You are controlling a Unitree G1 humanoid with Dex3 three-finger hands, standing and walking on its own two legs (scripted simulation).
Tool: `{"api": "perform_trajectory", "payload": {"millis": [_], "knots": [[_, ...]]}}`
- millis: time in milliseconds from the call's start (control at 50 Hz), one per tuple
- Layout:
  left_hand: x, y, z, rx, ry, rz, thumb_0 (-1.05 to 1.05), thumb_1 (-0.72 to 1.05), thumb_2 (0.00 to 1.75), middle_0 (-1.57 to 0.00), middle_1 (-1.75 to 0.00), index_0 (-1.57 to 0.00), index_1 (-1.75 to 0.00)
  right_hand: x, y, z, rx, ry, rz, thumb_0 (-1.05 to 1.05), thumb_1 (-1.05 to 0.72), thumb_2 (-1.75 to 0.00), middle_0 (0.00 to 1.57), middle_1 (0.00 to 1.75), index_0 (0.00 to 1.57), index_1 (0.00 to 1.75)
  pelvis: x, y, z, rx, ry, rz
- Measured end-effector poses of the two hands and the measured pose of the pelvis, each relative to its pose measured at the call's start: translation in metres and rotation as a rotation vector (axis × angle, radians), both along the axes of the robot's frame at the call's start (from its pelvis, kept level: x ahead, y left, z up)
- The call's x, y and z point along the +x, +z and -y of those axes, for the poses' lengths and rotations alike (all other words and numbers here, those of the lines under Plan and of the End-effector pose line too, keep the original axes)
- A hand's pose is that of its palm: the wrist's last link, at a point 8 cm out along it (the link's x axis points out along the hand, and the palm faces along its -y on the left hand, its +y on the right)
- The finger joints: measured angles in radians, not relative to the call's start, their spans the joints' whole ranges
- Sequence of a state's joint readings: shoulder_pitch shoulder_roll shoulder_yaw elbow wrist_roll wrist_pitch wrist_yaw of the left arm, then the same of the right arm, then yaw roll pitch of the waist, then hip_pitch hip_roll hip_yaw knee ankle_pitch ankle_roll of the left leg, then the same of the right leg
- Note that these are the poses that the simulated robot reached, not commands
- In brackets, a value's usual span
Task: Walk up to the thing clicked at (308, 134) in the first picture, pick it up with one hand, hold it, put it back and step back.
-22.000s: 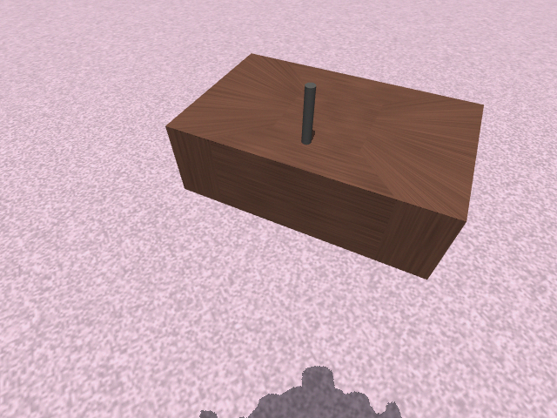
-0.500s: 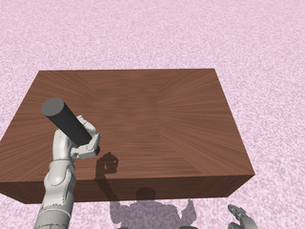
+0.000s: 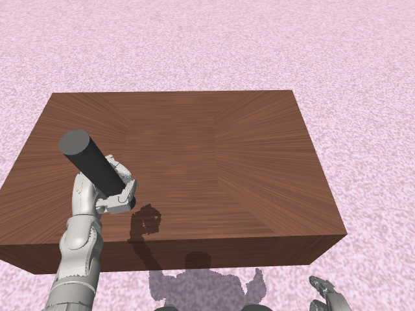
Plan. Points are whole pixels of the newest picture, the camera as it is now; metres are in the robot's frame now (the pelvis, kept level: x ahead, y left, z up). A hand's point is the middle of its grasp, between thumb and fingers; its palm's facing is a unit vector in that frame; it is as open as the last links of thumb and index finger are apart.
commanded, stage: hold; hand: left
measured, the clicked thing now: (106, 179) +0.33 +0.18 +0.09
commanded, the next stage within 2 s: crouch in 0.02 s
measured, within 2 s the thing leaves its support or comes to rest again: neither
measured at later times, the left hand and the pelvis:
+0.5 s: hand (131, 189) +0.37 +0.17 -0.01, palm faces +0.04 -1.00 +0.00, open 5.0 cm; pelvis -0.01 +0.00 -0.03, yaw +0 degrees
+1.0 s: hand (147, 178) +0.47 +0.16 -0.11, palm faces +0.07 -1.00 +0.00, open 5.0 cm; pelvis -0.02 +0.00 -0.13, yaw -2 degrees
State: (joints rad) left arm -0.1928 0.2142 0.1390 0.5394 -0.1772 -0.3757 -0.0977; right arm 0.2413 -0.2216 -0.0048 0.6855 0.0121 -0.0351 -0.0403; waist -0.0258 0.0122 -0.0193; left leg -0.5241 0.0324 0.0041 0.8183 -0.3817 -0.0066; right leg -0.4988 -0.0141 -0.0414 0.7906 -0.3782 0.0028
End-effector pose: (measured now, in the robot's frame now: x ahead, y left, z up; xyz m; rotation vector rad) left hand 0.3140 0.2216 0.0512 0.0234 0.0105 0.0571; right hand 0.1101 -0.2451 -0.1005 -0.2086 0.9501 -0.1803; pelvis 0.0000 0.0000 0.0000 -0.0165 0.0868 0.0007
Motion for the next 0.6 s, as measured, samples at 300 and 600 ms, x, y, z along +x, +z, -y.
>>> {"api": "perform_trajectory", "payload": {"millis": [300, 600], "knots": [[0.001, -0.01, 0.002, -0.009, 0.0, -0.013, 0.02, 0.14, 1.15, -0.89, -1.18, -1.09, -1.19, -0.003, -0.003, 0.001, -0.008, -0.002, -0.016, 0.01, -0.89, -0.9, 0.21, 0.3, 0.2, 0.3, 0.0, -0.002, 0.0, 0.0, 0.001, -0.014], [0.06, -0.09, 0.0, -0.015, -0.034, -0.035, 0.02, 0.14, 1.15, -0.89, -1.18, -1.09, -1.18, -0.044, -0.053, 0.019, -0.067, 0.013, -0.164, 0.01, -0.88, -0.89, 0.21, 0.3, 0.21, 0.3, -0.019, -0.053, 0.001, -0.01, -0.002, -0.216]]}}
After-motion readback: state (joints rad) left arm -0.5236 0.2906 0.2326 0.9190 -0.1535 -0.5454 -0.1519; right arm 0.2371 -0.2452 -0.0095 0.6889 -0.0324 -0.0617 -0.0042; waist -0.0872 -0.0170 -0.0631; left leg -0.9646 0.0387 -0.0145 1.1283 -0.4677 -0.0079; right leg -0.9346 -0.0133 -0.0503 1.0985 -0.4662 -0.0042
